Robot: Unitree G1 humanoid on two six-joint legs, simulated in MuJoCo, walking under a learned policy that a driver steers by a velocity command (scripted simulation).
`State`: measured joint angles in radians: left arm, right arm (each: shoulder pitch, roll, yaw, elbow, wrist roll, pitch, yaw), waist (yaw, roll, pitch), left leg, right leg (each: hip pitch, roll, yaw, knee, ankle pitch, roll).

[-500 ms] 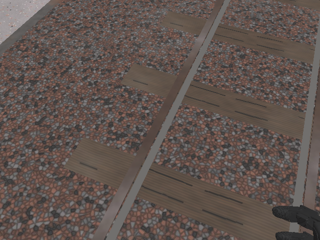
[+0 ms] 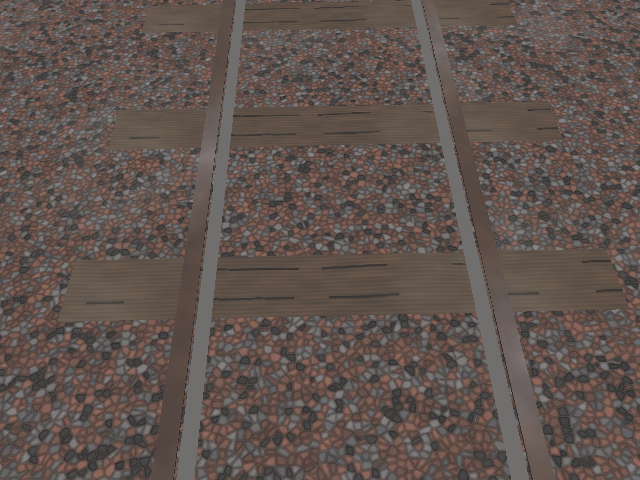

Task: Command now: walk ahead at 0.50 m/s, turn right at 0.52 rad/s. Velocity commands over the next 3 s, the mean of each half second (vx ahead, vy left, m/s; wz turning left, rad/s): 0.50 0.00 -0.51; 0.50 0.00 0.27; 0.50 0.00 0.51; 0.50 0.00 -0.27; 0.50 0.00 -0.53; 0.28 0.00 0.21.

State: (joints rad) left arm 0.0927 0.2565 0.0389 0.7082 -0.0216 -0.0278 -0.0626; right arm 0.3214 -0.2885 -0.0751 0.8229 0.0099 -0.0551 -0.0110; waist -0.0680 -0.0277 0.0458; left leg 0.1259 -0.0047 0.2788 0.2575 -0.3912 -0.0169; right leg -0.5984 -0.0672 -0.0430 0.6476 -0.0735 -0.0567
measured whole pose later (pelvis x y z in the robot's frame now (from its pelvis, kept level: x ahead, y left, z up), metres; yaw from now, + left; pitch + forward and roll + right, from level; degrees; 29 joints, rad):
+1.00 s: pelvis +0.57 -0.08 +0.01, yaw -4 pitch +2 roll +0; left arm 0.01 0.27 0.03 0.64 0.00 -0.11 -0.02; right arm 0.44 -0.29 -0.06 0.79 0.03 -0.03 -0.02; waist -0.11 -0.02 0.01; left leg -0.07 -0.10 -0.22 0.43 -0.38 0.05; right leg -0.43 0.02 0.09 0.44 -0.04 0.02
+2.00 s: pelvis +1.09 -0.01 +0.00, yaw +0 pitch +1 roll +2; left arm 0.10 0.26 0.04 0.74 -0.02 -0.03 -0.06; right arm 0.32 -0.28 -0.07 0.83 0.01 -0.06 -0.01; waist -0.06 -0.03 0.04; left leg 0.12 -0.02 0.26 0.24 -0.37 -0.01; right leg -0.61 -0.07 -0.03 0.64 -0.04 -0.05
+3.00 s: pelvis +1.59 -0.08 +0.01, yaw -6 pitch +2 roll +0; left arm 0.06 0.27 0.04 0.66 0.02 -0.05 0.02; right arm 0.29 -0.32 -0.08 0.77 0.02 0.02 -0.04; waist -0.07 0.00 0.02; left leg -0.25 -0.12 -0.21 0.59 -0.39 0.03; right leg -0.38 0.04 0.09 0.46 -0.09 0.00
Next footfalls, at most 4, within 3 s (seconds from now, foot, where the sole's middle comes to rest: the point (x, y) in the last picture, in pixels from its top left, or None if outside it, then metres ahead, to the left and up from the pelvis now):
0.04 right None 0.20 -0.10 -0.76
0.54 left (301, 453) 0.51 0.04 -0.76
1.02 right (411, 356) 0.72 -0.21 -0.76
1.50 left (274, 271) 0.97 0.09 -0.76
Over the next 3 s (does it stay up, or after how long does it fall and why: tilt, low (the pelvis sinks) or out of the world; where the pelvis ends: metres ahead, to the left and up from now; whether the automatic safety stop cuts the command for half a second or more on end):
stays up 1.59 -0.08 0.01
